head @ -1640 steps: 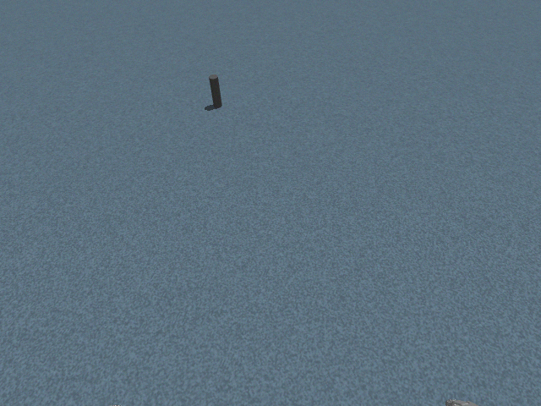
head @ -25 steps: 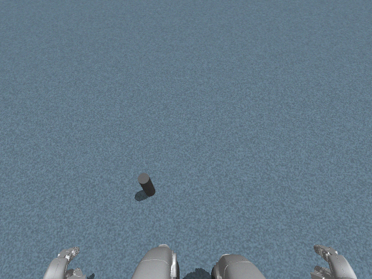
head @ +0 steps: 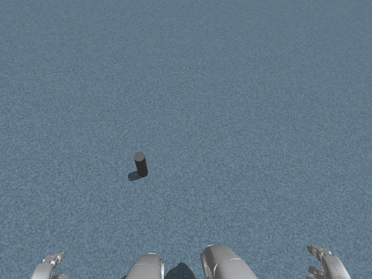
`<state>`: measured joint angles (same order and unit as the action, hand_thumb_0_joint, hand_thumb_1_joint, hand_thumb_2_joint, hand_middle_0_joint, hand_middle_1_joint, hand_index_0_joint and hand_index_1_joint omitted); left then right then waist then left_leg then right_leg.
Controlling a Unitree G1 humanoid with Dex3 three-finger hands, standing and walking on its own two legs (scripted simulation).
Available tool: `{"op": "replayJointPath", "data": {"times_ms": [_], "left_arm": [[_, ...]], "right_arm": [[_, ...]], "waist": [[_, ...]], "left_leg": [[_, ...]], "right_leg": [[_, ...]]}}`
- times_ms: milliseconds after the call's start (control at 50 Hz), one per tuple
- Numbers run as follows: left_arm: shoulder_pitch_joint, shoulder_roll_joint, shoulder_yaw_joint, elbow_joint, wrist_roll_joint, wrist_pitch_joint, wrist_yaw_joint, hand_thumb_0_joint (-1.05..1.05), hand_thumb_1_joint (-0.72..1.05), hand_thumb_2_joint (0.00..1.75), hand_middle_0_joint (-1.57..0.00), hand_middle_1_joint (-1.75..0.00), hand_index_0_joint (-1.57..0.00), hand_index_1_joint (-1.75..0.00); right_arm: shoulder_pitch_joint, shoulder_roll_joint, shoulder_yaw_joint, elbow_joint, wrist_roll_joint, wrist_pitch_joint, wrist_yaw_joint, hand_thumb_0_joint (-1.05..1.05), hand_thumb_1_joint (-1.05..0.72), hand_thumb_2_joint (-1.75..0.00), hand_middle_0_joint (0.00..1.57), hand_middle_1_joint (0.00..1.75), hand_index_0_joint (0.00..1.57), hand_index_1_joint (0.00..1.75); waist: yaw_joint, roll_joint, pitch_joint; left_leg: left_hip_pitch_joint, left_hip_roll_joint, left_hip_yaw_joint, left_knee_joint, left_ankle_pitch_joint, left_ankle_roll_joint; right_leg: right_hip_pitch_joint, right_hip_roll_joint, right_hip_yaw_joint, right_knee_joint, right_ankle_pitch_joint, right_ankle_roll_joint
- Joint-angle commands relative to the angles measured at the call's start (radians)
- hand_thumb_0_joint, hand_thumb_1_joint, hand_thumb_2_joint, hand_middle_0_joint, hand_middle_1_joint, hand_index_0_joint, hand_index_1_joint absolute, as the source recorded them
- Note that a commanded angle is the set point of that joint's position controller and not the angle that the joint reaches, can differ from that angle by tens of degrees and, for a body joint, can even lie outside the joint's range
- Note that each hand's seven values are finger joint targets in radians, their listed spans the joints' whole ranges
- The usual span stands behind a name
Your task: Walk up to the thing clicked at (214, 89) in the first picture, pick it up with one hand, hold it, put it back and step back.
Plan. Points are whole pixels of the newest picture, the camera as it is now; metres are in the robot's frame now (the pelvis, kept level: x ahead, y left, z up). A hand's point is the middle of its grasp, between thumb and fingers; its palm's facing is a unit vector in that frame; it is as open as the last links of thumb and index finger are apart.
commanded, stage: step back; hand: left
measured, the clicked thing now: (141, 165) +0.64 +0.22 -0.66
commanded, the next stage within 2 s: none
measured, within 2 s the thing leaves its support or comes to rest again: neither
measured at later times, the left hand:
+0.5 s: hand out of the picture -0.04 +0.23 -0.14, palm faces +0.04 -0.91 -0.41, open 7.4 cm
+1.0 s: hand out of the picture -0.29 +0.19 -0.14, palm faces +0.03 -0.90 -0.43, open 7.4 cm
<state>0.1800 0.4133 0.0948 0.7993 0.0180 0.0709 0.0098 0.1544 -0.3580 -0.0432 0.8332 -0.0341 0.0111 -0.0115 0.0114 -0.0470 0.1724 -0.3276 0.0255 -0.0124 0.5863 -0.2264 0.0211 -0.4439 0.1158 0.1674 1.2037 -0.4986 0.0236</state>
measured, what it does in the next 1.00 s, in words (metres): walks backwards: right foot, then left foot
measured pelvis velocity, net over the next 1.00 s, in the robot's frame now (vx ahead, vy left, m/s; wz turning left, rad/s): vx -0.34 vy -0.09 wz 0.02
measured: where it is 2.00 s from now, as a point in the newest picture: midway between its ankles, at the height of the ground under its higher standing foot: outside the picture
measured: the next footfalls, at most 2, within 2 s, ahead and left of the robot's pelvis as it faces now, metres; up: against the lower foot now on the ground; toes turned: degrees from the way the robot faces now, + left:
right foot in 0.16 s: -0.06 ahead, -0.16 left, +0.00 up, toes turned +1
left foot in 0.50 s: -0.14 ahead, +0.07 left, +0.00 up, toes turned +1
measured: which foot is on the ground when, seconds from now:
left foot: down 0.00-0.18, up 0.20-0.48, down 0.50-0.84, up 0.86-1.00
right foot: up 0.00-0.14, down 0.16-0.50, up 0.52-0.80, down 0.82-1.00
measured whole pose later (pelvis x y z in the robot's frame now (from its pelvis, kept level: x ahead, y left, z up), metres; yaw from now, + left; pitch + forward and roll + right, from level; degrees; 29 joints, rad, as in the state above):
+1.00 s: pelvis -0.34 -0.09 -0.01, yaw +1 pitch -2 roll +1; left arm 0.23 0.36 0.06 0.90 0.04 0.03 0.01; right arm 0.16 -0.42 -0.06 0.86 -0.01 0.06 -0.01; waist 0.04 0.03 0.12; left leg -0.51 -0.10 -0.14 1.13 -0.44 -0.02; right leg -0.29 -0.01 0.03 0.67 -0.34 -0.01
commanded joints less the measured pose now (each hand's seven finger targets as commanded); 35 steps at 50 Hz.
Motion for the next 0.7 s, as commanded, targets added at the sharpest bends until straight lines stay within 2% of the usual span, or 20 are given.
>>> {"op": "replayJointPath", "data": {"times_ms": [0,60,120,140,160,180,220,240,300,360,420,440,460,480,500,520,540,580,660,680], "left_arm": [[0.008,0.15,0.043,-0.083,0.007,-0.03,0.002,0.0,0.9,0.9,-0.2,-0.3,-0.2,-0.3],[0.069,0.15,0.046,-0.049,0.006,-0.034,-0.005,0.0,0.9,0.9,-0.2,-0.3,-0.2,-0.3],[0.203,0.139,0.052,0.023,0.015,-0.042,-0.01,0.0,0.9,0.9,-0.2,-0.3,-0.2,-0.3],[0.187,0.19,0.066,0.014,0.032,-0.048,-0.011,0.0,0.9,0.9,-0.2,-0.3,-0.2,-0.3],[0.127,0.313,0.092,-0.033,0.031,-0.046,-0.013,0.0,0.9,0.9,-0.2,-0.3,-0.2,-0.3],[0.038,0.378,0.1,-0.068,0.037,-0.047,-0.007,0.0,0.9,0.9,-0.2,-0.3,-0.2,-0.3],[-0.107,0.243,0.06,-0.102,0.021,-0.058,0.004,0.0,0.9,0.9,-0.2,-0.3,-0.2,-0.3],[-0.141,0.216,0.059,-0.101,0.026,-0.056,0.007,0.0,0.9,0.9,-0.2,-0.3,-0.2,-0.3],[-0.059,0.196,0.054,-0.098,0.03,-0.055,0.012,0.0,0.9,0.9,-0.2,-0.3,-0.2,-0.3],[-0.012,0.201,0.052,-0.1,0.032,-0.047,0.026,0.0,0.9,0.9,-0.2,-0.3,-0.2,-0.3],[-0.038,0.203,0.042,-0.105,0.012,-0.035,0.024,0.0,0.9,0.9,-0.2,-0.3,-0.2,-0.3],[-0.051,0.198,0.037,-0.111,0.003,-0.028,0.018,0.0,0.9,0.9,-0.2,-0.3,-0.2,-0.3],[-0.028,0.172,0.021,-0.116,0.001,-0.022,0.014,0.0,0.9,0.9,-0.2,-0.3,-0.2,-0.3],[-0.011,0.13,0.011,-0.119,-0.003,-0.02,0.011,0.0,0.9,0.9,-0.2,-0.3,-0.2,-0.3],[-0.087,0.158,0.028,-0.133,-0.01,-0.018,0.023,0.0,0.9,0.9,-0.2,-0.3,-0.2,-0.3],[-0.11,0.172,0.037,-0.117,0.002,-0.016,0.03,0.0,0.9,0.9,-0.2,-0.3,-0.2,-0.3],[-0.099,0.17,0.037,-0.103,-0.004,-0.014,0.028,0.0,0.9,0.9,-0.2,-0.3,-0.2,-0.3],[-0.025,0.164,0.035,-0.06,-0.015,-0.015,0.022,0.0,0.9,0.9,-0.2,-0.3,-0.2,-0.3],[-0.005,0.146,0.03,-0.048,0.003,-0.026,0.011,0.0,0.9,0.9,-0.2,-0.3,-0.2,-0.3],[0.001,0.144,0.026,-0.048,0.003,-0.029,0.009,0.0,0.9,0.9,-0.2,-0.3,-0.2,-0.3]], "right_arm": [[0.04,-0.283,-0.091,-0.093,0.002,-0.019,-0.023,0.0,-0.9,-0.9,0.2,0.3,0.2,0.3],[-0.002,-0.306,-0.093,-0.113,-0.004,-0.006,-0.017,0.0,-0.9,-0.9,0.2,0.3,0.2,0.3],[-0.034,-0.3,-0.084,-0.118,0.008,0.016,-0.015,0.0,-0.9,-0.9,0.2,0.3,0.2,0.3],[-0.009,-0.247,-0.069,-0.115,0.015,0.022,-0.012,0.0,-0.9,-0.9,0.2,0.3,0.2,0.3],[-0.059,-0.19,-0.058,-0.149,0.029,0.015,-0.021,0.0,-0.9,-0.9,0.2,0.3,0.2,0.3],[-0.078,-0.247,-0.081,-0.133,0.018,0.018,-0.037,0.0,-0.9,-0.9,0.2,0.3,0.2,0.3],[0.03,-0.256,-0.076,-0.068,0.036,0.016,-0.033,0.0,-0.9,-0.9,0.2,0.3,0.2,0.3],[0.069,-0.241,-0.068,-0.051,0.042,0.011,-0.032,0.0,-0.9,-0.9,0.2,0.3,0.2,0.3],[0.074,-0.217,-0.05,-0.046,0.032,0.004,-0.029,0.0,-0.9,-0.9,0.2,0.3,0.2,0.3],[0.043,-0.21,-0.048,-0.069,0.022,0.0,-0.027,0.0,-0.9,-0.9,0.2,0.3,0.2,0.3],[0.119,-0.198,-0.053,-0.037,0.015,-0.008,-0.021,0.0,-0.9,-0.9,0.2,0.3,0.2,0.3],[0.16,-0.195,-0.056,-0.016,0.013,-0.013,-0.021,0.0,-0.9,-0.9,0.2,0.3,0.2,0.3],[0.143,-0.236,-0.071,-0.02,0.004,-0.016,-0.023,0.0,-0.9,-0.9,0.2,0.3,0.2,0.3],[0.118,-0.321,-0.092,-0.031,-0.011,-0.015,-0.022,0.0,-0.9,-0.9,0.2,0.3,0.2,0.3],[0.092,-0.408,-0.104,-0.055,0.001,-0.013,-0.013,0.0,-0.9,-0.9,0.2,0.3,0.2,0.3],[0.073,-0.386,-0.106,-0.054,-0.005,-0.017,-0.016,0.0,-0.9,-0.9,0.2,0.3,0.2,0.3],[0.037,-0.342,-0.09,-0.054,-0.004,-0.019,-0.022,0.0,-0.9,-0.9,0.2,0.3,0.2,0.3],[-0.026,-0.286,-0.066,-0.065,-0.006,-0.016,-0.028,0.0,-0.9,-0.9,0.2,0.3,0.2,0.3],[0.002,-0.264,-0.071,-0.076,-0.01,-0.003,-0.02,0.0,-0.9,-0.9,0.2,0.3,0.2,0.3],[0.0,-0.273,-0.075,-0.08,-0.008,0.0,-0.021,0.0,-0.9,-0.9,0.2,0.3,0.2,0.3]], "waist": [[-0.051,0.208,-0.217],[-0.026,0.262,-0.242],[0.035,0.239,-0.269],[0.026,0.101,-0.221],[0.049,-0.211,-0.163],[0.065,-0.251,-0.106],[-0.041,-0.056,-0.082],[-0.06,-0.079,-0.095],[0.0,-0.127,-0.138],[0.039,-0.149,-0.163],[0.008,-0.147,-0.227],[-0.013,-0.112,-0.256],[0.0,-0.045,-0.26],[0.013,0.158,-0.249],[-0.042,0.277,-0.236],[-0.048,0.219,-0.205],[-0.02,0.124,-0.194],[0.027,0.129,-0.164],[-0.014,0.193,-0.18],[-0.014,0.222,-0.193]], "left_leg": [[0.24,0.233,-0.22,-0.132,0.307,0.241],[0.145,0.238,-0.217,-0.124,0.204,0.206],[0.001,0.174,-0.16,-0.03,0.109,0.119],[-0.166,0.076,-0.148,0.08,-0.075,0.059],[-0.279,-0.133,-0.063,0.288,-0.31,-0.01],[-0.197,-0.104,-0.138,0.538,-0.396,-0.033],[-0.185,-0.134,-0.198,0.64,-0.265,-0.026],[-0.172,-0.149,-0.157,0.633,-0.237,-0.025],[-0.159,-0.137,-0.103,0.547,-0.254,-0.04],[-0.16,-0.082,-0.06,0.308,-0.3,-0.036],[-0.035,-0.058,0.005,-0.005,-0.175,-0.011],[0.041,-0.063,0.033,-0.173,-0.012,-0.006],[0.132,0.014,-0.101,-0.173,0.129,0.024],[0.209,0.22,-0.371,-0.185,0.295,0.11],[0.078,0.373,-0.518,-0.226,0.401,0.269],[0.004,0.393,-0.542,-0.228,0.394,0.31],[0.031,0.327,-0.405,-0.188,0.456,0.275],[0.005,0.236,-0.254,-0.149,0.433,0.215],[0.135,0.212,-0.227,-0.134,0.334,0.23],[0.159,0.24,-0.245,-0.127,0.325,0.234]], "right_leg": [[-0.032,-0.045,-0.032,-0.176,-0.028,0.018],[0.117,-0.096,-0.112,-0.414,-0.003,-0.003],[0.33,-0.09,-0.169,-0.768,0.201,-0.049],[0.358,-0.175,0.017,-0.809,0.137,-0.074],[0.21,-0.405,0.336,-0.914,0.102,-0.2],[-0.022,-0.558,0.488,-0.972,0.101,-0.336],[0.008,-0.395,0.174,-0.832,0.377,-0.247],[0.043,-0.347,0.07,-0.787,0.452,-0.211],[0.173,-0.322,0.022,-0.738,0.54,-0.213],[0.319,-0.374,0.069,-0.703,0.643,-0.232],[0.363,-0.357,0.047,-0.602,0.701,-0.204],[0.357,-0.33,0.014,-0.54,0.682,-0.176],[0.219,-0.282,-0.003,-0.496,0.548,-0.119],[0.015,-0.154,-0.094,-0.345,0.257,-0.063],[0.011,-0.059,-0.11,-0.17,-0.154,-0.038],[0.027,-0.055,-0.009,-0.021,-0.169,-0.038],[0.003,-0.04,0.037,0.04,-0.124,-0.048],[-0.002,-0.027,0.015,0.093,-0.04,-0.045],[-0.012,-0.042,-0.054,-0.112,-0.044,-0.004],[0.003,-0.07,-0.062,-0.202,-0.042,-0.002]]}}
